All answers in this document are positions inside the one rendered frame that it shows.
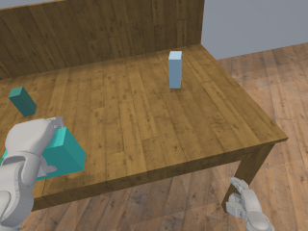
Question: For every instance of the table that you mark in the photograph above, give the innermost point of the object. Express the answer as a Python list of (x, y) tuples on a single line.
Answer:
[(103, 66)]

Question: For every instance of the sponge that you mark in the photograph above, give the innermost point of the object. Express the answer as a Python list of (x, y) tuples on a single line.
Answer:
[(64, 153)]

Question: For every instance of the robot left forearm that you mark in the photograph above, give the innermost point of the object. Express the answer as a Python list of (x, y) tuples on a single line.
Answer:
[(18, 175)]

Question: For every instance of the robot right forearm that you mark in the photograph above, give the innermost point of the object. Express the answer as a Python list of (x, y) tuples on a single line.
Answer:
[(257, 221)]

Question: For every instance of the right robot hand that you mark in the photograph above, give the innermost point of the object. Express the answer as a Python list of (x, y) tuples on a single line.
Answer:
[(239, 205)]

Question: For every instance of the left robot hand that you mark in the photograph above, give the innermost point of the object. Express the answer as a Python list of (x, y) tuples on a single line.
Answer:
[(33, 136)]

